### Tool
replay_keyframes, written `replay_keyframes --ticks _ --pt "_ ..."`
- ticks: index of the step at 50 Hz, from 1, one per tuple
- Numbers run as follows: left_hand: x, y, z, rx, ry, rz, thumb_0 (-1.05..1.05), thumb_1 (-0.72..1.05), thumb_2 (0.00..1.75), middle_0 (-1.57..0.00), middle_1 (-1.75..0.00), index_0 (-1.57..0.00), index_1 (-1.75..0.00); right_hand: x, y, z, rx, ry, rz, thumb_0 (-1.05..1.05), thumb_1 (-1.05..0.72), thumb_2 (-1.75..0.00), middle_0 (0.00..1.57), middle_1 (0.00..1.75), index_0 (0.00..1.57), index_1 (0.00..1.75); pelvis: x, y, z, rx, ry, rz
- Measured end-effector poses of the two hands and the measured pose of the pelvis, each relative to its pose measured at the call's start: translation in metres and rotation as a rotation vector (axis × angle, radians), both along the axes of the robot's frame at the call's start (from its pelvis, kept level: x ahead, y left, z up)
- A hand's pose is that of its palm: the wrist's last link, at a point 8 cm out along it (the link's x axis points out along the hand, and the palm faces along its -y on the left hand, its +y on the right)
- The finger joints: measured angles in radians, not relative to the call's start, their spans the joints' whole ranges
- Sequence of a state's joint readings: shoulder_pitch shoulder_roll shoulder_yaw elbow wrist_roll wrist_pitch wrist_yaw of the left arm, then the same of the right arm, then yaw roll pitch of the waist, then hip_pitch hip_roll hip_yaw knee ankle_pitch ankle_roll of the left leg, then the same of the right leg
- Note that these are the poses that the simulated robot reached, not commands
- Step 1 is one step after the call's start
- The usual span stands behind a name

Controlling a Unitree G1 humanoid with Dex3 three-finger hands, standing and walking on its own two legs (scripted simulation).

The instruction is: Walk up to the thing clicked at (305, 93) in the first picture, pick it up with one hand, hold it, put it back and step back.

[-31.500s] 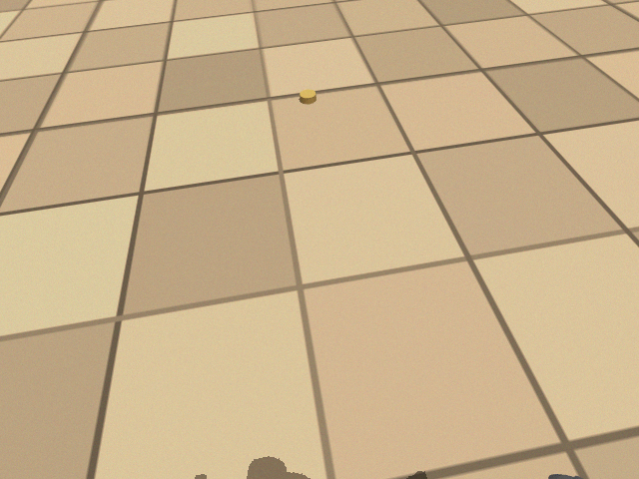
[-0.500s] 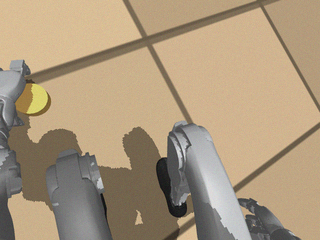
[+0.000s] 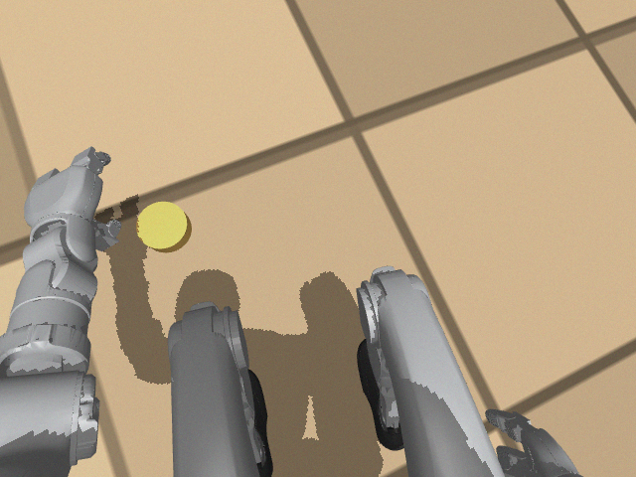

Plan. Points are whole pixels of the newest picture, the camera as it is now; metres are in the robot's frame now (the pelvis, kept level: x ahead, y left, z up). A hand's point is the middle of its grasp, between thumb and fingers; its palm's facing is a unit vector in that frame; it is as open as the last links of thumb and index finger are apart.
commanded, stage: home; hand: left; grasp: from above
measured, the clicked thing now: (164, 227) +0.50 +0.26 -0.38
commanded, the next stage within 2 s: none
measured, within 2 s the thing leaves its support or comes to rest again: neither
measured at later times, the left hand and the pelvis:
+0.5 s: hand (40, 377) +0.26 +0.22 +0.09, palm faces -0.03 -0.92 -0.40, open 7.4 cm; pelvis +0.01 +0.00 +0.18, yaw +5 degrees
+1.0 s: hand out of the picture +0.22 +0.20 +0.27, palm faces +0.18 -0.96 -0.21, open 7.4 cm; pelvis +0.07 +0.00 +0.31, yaw +7 degrees
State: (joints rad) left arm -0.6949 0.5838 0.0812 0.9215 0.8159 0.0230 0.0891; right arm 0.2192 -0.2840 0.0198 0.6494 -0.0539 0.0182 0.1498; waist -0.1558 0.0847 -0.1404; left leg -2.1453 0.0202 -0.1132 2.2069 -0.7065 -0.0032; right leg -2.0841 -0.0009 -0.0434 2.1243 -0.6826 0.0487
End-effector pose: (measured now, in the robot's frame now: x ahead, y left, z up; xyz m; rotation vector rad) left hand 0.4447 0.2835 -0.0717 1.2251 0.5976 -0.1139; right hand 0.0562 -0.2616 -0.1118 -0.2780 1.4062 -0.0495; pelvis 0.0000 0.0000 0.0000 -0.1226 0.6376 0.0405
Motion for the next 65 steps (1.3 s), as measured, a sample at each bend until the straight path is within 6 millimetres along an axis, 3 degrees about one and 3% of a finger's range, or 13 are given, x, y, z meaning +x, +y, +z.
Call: replay_keyframes --ticks 5,9,15,21,28,36,42,47,54,60,65 --pt "-0.058 0.000 0.038 -0.180 -0.007 0.071 0.00 0.62 0.88 -0.21 -0.38 -0.21 -0.38 0.040 -0.008 0.036 -0.037 -0.120 0.045 0.00 -0.90 -0.90 0.20 0.30 0.20 0.30 -0.006 -0.002 0.034 0.013 -0.026 0.010" --pt "-0.100 0.000 0.067 -0.298 -0.037 0.144 0.01 0.76 0.89 -0.21 -0.34 -0.21 -0.34 0.079 -0.007 0.071 -0.069 -0.247 0.081 0.00 -0.90 -0.90 0.20 0.30 0.20 0.30 -0.010 -0.003 0.060 0.017 -0.060 0.023" --pt "-0.148 -0.003 0.112 -0.423 -0.041 0.292 0.01 0.86 0.89 -0.21 -0.31 -0.21 -0.31 0.129 0.009 0.128 -0.066 -0.448 0.108 0.00 -0.91 -0.90 0.20 0.30 0.20 0.30 -0.011 -0.004 0.104 0.027 -0.116 0.042" --pt "-0.181 -0.016 0.159 -0.584 -0.018 0.451 0.01 0.89 0.90 -0.21 -0.31 -0.21 -0.31 0.156 0.033 0.187 -0.025 -0.584 0.106 0.00 -0.90 -0.90 0.20 0.30 0.20 0.30 -0.003 -0.005 0.152 0.041 -0.171 0.054" --pt "-0.201 -0.026 0.216 -0.715 -0.006 0.594 0.01 0.90 0.90 -0.21 -0.30 -0.21 -0.30 0.161 0.047 0.243 -0.003 -0.643 0.070 0.00 -0.90 -0.90 0.20 0.30 0.20 0.30 0.015 -0.004 0.205 0.057 -0.240 0.065" --pt "-0.218 -0.030 0.279 -0.820 -0.001 0.732 0.01 0.90 0.90 -0.20 -0.30 -0.21 -0.30 0.150 0.044 0.294 -0.034 -0.632 0.014 0.01 -0.90 -0.90 0.20 0.30 0.20 0.30 0.040 -0.002 0.260 0.071 -0.316 0.076" --pt "-0.233 -0.036 0.323 -0.856 0.000 0.762 0.01 0.91 0.90 -0.20 -0.30 -0.20 -0.30 0.151 0.036 0.330 -0.068 -0.666 -0.016 0.01 -0.90 -0.90 0.20 0.30 0.20 0.30 0.059 -0.001 0.292 0.082 -0.374 0.079" --pt "-0.244 -0.039 0.355 -0.867 -0.022 0.751 0.01 0.91 0.90 -0.20 -0.30 -0.20 -0.30 0.163 0.033 0.353 -0.081 -0.732 -0.023 0.01 -0.90 -0.90 0.20 0.30 0.20 0.30 0.070 0.000 0.309 0.089 -0.414 0.083" --pt "-0.255 -0.040 0.373 -0.872 -0.036 0.748 0.01 0.91 0.90 -0.20 -0.30 -0.20 -0.30 0.189 0.037 0.374 -0.068 -0.832 0.008 0.01 -0.90 -0.90 0.20 0.30 0.20 0.30 0.076 0.000 0.319 0.098 -0.450 0.091" --pt "-0.259 -0.040 0.368 -0.876 -0.016 0.758 0.01 0.91 0.90 -0.20 -0.30 -0.20 -0.30 0.204 0.042 0.382 -0.053 -0.886 0.048 0.01 -0.90 -0.90 0.20 0.30 0.20 0.30 0.075 -0.002 0.319 0.104 -0.462 0.096" --pt "-0.259 -0.042 0.366 -0.883 -0.011 0.759 0.01 0.91 0.90 -0.20 -0.30 -0.20 -0.30 0.206 0.044 0.382 -0.048 -0.887 0.068 0.01 -0.90 -0.90 0.20 0.30 0.20 0.30 0.074 -0.003 0.319 0.105 -0.465 0.097"
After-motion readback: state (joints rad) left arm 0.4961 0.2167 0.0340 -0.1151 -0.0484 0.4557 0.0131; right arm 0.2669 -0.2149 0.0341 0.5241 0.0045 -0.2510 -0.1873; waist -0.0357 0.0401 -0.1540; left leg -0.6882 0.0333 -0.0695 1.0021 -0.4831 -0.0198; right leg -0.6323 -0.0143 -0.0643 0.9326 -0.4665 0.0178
